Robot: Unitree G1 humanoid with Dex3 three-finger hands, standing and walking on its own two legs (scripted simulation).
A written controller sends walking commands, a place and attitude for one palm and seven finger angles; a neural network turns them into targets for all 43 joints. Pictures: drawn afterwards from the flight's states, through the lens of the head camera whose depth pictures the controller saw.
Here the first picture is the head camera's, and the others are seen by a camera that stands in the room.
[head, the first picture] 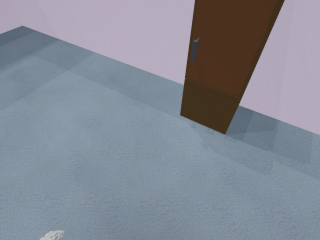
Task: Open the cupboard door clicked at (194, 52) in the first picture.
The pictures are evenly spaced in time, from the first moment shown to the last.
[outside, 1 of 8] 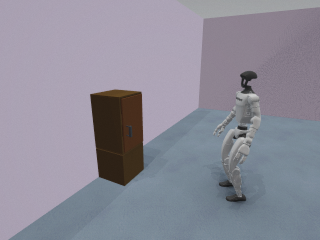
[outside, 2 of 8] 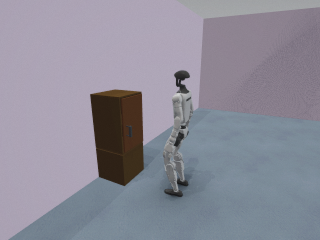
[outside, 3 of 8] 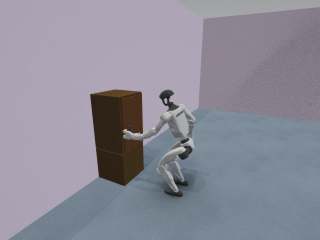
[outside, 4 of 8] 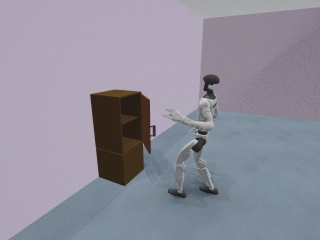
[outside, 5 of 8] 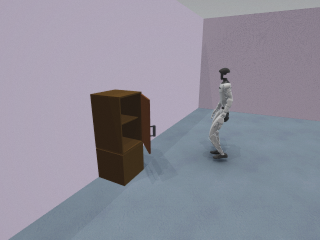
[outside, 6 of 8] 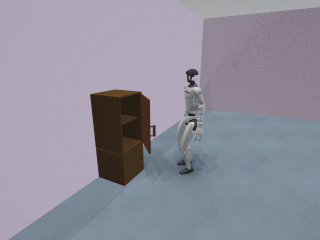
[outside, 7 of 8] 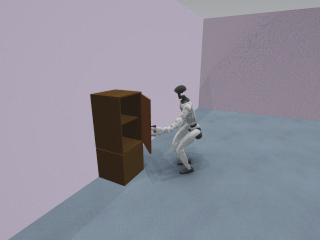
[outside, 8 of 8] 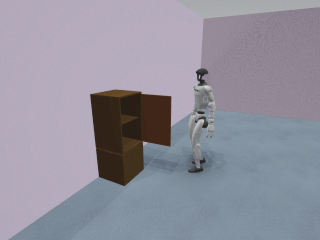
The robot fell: no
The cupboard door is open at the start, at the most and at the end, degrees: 0 93 93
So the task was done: yes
